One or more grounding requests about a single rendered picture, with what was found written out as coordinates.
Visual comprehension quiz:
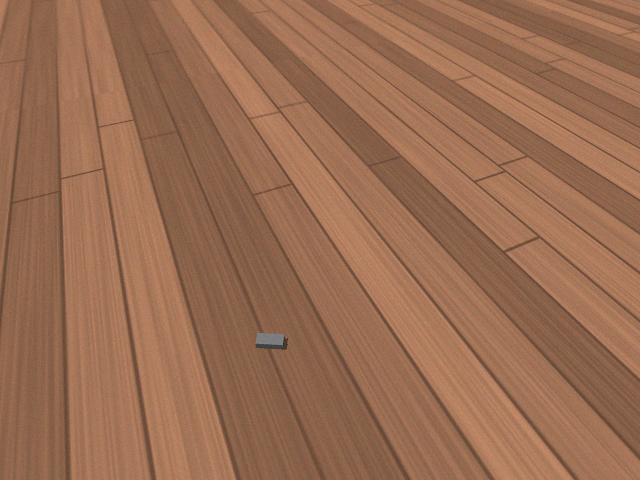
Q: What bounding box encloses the small box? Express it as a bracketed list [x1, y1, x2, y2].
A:
[255, 333, 285, 349]

